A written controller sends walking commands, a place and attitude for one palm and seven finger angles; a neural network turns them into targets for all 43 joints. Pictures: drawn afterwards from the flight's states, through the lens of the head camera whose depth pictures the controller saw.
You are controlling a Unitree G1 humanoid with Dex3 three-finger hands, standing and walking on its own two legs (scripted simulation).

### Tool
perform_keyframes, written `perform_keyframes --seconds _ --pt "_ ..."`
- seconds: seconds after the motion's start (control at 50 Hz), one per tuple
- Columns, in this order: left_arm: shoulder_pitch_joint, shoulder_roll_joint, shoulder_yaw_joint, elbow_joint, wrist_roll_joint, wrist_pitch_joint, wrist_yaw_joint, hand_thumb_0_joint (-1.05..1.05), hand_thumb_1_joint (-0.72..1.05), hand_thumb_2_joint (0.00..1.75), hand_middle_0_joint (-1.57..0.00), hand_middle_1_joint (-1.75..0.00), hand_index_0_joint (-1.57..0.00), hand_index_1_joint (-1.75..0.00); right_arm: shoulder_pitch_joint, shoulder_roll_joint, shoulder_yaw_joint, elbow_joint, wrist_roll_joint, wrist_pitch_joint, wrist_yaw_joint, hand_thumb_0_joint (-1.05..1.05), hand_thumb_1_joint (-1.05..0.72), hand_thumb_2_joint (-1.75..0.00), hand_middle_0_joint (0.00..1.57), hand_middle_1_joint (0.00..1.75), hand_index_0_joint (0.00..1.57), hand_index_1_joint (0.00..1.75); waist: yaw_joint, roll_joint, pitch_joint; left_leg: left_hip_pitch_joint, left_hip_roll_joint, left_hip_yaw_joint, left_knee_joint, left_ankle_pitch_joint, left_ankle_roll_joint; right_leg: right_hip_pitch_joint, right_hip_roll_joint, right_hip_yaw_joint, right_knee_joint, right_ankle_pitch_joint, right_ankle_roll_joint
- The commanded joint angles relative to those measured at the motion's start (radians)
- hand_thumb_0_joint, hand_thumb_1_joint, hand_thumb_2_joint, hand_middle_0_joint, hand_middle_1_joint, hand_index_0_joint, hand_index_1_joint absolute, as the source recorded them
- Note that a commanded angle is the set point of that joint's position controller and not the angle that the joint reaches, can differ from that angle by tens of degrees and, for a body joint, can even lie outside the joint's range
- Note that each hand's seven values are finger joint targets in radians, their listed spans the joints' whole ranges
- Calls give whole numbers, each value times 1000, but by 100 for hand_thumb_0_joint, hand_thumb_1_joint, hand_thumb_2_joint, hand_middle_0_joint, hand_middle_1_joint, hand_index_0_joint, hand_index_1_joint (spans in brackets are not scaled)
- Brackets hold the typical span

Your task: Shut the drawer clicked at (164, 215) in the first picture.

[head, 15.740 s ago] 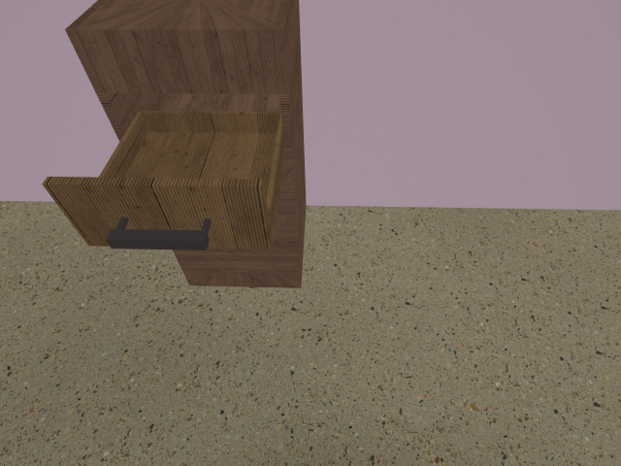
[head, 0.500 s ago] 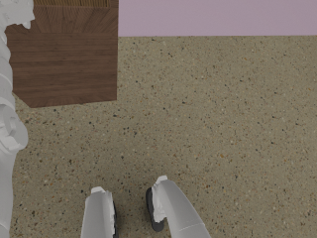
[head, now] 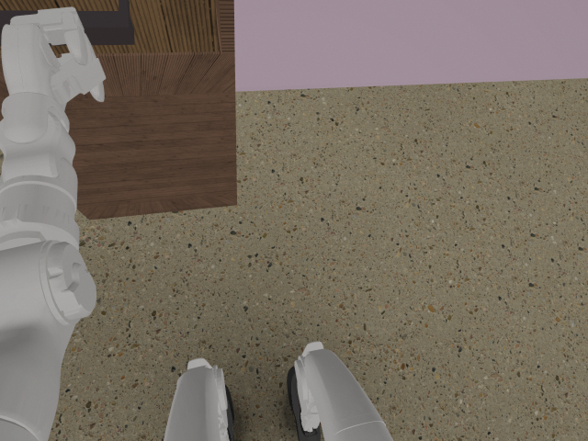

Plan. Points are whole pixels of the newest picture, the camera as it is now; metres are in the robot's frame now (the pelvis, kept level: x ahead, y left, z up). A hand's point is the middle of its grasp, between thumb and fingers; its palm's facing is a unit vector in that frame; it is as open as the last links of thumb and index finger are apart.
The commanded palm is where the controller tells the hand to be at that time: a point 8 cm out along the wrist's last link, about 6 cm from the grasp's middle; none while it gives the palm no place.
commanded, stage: pull the fist back off the drawer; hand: left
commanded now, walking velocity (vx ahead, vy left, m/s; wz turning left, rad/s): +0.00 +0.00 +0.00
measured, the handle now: (52, 15) +0.65 +0.22 +0.06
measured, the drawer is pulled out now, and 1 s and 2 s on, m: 0.00 0.00 0.00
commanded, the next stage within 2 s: draw the hand back to the body in 0.02 s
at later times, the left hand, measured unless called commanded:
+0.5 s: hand (11, 110) +0.45 +0.20 +0.14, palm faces +0.07 -1.00 -0.01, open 3.3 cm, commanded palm +0.42 +0.24 +0.14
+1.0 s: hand out of the picture +0.31 +0.23 +0.22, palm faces +0.31 -0.91 -0.27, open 3.3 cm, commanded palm +0.26 +0.27 +0.23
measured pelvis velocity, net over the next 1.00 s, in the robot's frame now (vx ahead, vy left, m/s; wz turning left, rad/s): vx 0.05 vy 0.00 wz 0.05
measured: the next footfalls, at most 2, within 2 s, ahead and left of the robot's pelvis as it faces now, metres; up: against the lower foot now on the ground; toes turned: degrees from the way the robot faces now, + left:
none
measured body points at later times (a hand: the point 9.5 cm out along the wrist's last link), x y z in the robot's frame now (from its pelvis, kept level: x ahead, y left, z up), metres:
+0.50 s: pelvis +0.05 +0.00 +0.07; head +0.13 +0.01 +0.51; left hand +0.45 +0.26 +0.14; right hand +0.14 -0.26 -0.04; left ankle +0.03 +0.10 -0.62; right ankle +0.04 -0.13 -0.62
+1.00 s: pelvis +0.05 +0.00 +0.11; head +0.05 -0.02 +0.56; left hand +0.29 +0.28 +0.23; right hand +0.25 -0.20 +0.03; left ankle +0.03 +0.10 -0.62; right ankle +0.04 -0.13 -0.62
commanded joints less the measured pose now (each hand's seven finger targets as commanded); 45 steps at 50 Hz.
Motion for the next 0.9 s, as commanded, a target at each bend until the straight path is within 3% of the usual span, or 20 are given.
perform_keyframes --seconds 0.0,0.06,0.08,0.1,0.16,0.2,0.24,0.28,0.32,0.38,0.46,0.54,0.6,0.62,0.64,0.68,0.72,0.76,0.84,0.88 --pt "-437 230 31 -227 -19 -83 0 0 90 90 -140 -160 -140 -160 211 -194 -71 -30 10 14 -12 0 -90 -90 20 30 20 30 -11 140 -557 493 -13 -56 -140 358 4 252 23 25 -143 231 -21" --pt "-416 225 42 -258 -27 -107 -2 0 90 90 -140 -160 -140 -160 210 -189 -78 -36 11 22 -15 0 -90 -90 20 30 20 30 -4 121 -588 500 -16 -43 -128 420 6 299 23 35 -131 316 -18" --pt "-380 257 72 -233 -26 -109 -3 0 90 90 -140 -160 -140 -160 209 -188 -79 -36 11 26 -15 0 -90 -90 20 30 20 30 9 107 -579 472 -17 -34 -123 418 6 322 23 41 -132 326 -17" --pt "-377 247 62 -227 -29 -110 -6 0 90 90 -140 -160 -140 -160 206 -185 -77 -40 14 29 -16 0 -90 -90 20 30 20 30 2 82 -558 441 -20 -25 -123 406 10 344 23 46 -135 336 -14" --pt "-176 296 130 -427 -60 -134 -32 0 90 90 -140 -160 -140 -160 187 -180 -93 -99 28 37 -12 0 -90 -90 20 30 20 30 118 173 -776 593 -34 -4 -169 557 -4 534 19 57 -138 509 -25" --pt "-26 271 115 -565 -89 -118 -48 0 90 90 -140 -160 -140 -160 168 -174 -100 -132 45 43 -8 0 -90 -90 20 30 20 30 149 166 -818 677 -33 1 -208 660 -8 621 22 55 -165 612 -23" --pt "113 172 47 -638 -121 -71 -71 0 90 90 -140 -160 -140 -160 155 -163 -106 -151 63 44 -5 0 -90 -90 20 30 20 30 144 117 -758 698 -34 9 -244 700 -1 672 23 50 -209 676 -19" --pt "178 68 -26 -680 -162 -14 -92 0 90 90 -140 -160 -140 -160 128 -159 -111 -155 86 46 -13 0 -90 -90 20 30 20 30 118 32 -623 677 -33 21 -291 625 8 685 26 43 -265 655 -8" --pt "231 42 -35 -733 -201 20 -98 0 90 90 -140 -160 -140 -160 105 -162 -115 -161 98 40 -26 0 -90 -90 20 30 20 30 119 -15 -547 670 -35 28 -333 561 11 717 26 40 -305 627 -5" --pt "289 -35 -81 -808 -233 17 -84 0 90 90 -140 -160 -140 -160 73 -152 -114 -154 104 17 -39 0 -90 -90 20 30 20 30 122 23 -461 751 -34 28 -374 564 7 687 24 30 -345 578 -5" --pt "383 -100 -156 -841 -222 -1 -78 0 90 90 -140 -160 -140 -160 26 -146 -111 -148 106 -3 -41 0 -90 -90 20 30 20 30 125 56 -335 824 -31 16 -416 552 -1 638 20 18 -375 504 -13" --pt "483 -58 -135 -943 -222 14 -91 0 90 90 -140 -160 -140 -160 -35 -147 -107 -189 112 -14 -45 0 -90 -90 20 30 20 30 170 99 -341 881 -35 8 -457 572 -6 700 11 18 -389 489 -23" --pt "574 -46 -103 -1019 -253 39 -99 0 90 90 -140 -160 -140 -160 -96 -137 -97 -225 118 -27 -56 0 -90 -90 20 30 20 30 200 36 -328 888 -35 4 -495 555 -9 770 8 12 -409 492 -22" --pt "592 39 -126 -1131 -131 76 10 0 90 90 -140 -160 -140 -160 -189 -122 -105 -248 116 -11 -76 0 -90 -90 20 30 20 30 248 28 -368 951 -45 20 -545 543 -5 822 -18 58 -467 453 -33" --pt "646 -3 -135 -1172 -126 107 69 0 90 90 -140 -160 -140 -160 -199 -110 -99 -263 112 -10 -90 0 -90 -90 20 30 20 30 232 -1 -317 947 -42 21 -573 503 -4 830 -17 52 -491 432 -31" --pt "754 -54 -171 -1225 -111 155 122 0 90 90 -140 -160 -140 -160 -225 -103 -89 -267 114 -14 -106 0 -90 -90 20 30 20 30 238 32 -265 961 -35 20 -613 481 -7 861 -27 49 -515 416 -30" --pt "811 -51 -170 -1280 -97 188 162 0 90 90 -140 -160 -140 -160 -245 -101 -82 -263 113 -15 -117 0 -90 -90 20 30 20 30 238 10 -212 990 -28 12 -650 479 -8 885 -28 44 -550 410 -30" --pt "839 -70 -190 -1303 -90 211 183 0 90 90 -140 -160 -140 -160 -267 -99 -75 -257 112 -18 -128 0 -90 -90 20 30 20 30 235 -41 -163 1008 -28 15 -691 445 -2 918 -29 47 -591 399 -27" --pt "903 -100 -218 -1361 -80 240 202 0 90 90 -140 -160 -140 -160 -299 -99 -61 -241 106 -36 -140 0 -90 -90 20 30 20 30 245 -52 -68 1067 -25 5 -773 388 -2 947 -27 42 -669 340 -27" --pt "942 -96 -203 -1419 -76 246 210 0 90 90 -140 -160 -140 -160 -309 -93 -54 -235 102 -47 -142 0 -90 -90 20 30 20 30 257 -20 -70 1105 -26 4 -801 411 -5 991 -30 42 -689 355 -30"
